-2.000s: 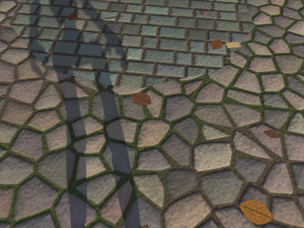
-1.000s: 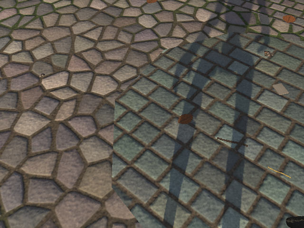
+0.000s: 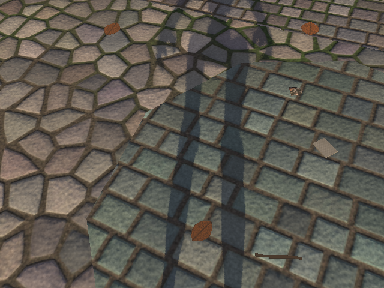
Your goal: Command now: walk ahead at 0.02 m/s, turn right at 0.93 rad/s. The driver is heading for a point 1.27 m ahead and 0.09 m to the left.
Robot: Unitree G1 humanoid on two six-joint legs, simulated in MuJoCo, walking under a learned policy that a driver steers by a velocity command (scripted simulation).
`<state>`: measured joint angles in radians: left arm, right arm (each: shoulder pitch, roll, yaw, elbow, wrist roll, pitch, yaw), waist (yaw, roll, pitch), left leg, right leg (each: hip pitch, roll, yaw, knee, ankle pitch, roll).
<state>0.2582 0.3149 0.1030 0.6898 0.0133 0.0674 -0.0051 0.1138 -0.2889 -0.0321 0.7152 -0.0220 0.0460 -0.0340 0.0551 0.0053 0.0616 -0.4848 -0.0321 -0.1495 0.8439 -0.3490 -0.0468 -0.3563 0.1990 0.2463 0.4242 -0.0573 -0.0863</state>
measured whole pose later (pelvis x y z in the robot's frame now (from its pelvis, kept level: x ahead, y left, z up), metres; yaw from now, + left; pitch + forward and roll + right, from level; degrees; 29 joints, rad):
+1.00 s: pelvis +0.31 +0.03 -0.04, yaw +5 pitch +3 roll -1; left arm 0.46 0.27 0.04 0.91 0.05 -0.07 0.02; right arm 0.03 -0.32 -0.04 0.64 -0.02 0.00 0.09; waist 0.03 0.02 0.03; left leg -0.67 -0.01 0.15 0.77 -0.22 0.19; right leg 0.28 -0.06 -0.29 0.35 -0.51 0.07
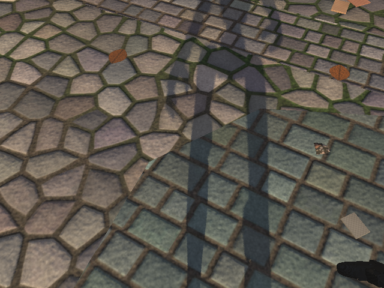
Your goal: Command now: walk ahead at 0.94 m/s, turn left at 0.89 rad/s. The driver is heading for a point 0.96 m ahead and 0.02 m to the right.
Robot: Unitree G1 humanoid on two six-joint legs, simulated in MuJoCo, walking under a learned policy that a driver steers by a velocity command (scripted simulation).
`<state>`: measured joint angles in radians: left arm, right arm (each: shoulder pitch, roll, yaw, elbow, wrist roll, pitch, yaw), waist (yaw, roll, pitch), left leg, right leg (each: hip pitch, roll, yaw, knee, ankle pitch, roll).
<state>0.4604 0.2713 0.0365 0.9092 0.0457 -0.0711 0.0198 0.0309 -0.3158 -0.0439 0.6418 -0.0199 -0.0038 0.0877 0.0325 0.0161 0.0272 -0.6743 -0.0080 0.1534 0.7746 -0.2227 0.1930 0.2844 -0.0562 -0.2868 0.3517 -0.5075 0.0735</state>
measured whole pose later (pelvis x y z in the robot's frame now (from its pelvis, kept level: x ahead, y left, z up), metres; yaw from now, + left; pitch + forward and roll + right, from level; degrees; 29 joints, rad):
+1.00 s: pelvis +0.93 +0.18 +0.04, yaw -4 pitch +3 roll +0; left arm 0.32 0.34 0.08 0.84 0.00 -0.05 0.01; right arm 0.11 -0.26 0.00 0.69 -0.05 -0.11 0.00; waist 0.04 -0.02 0.06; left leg -0.42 0.03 0.02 0.56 -0.12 0.01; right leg -0.34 0.09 0.09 1.25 -0.44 -0.03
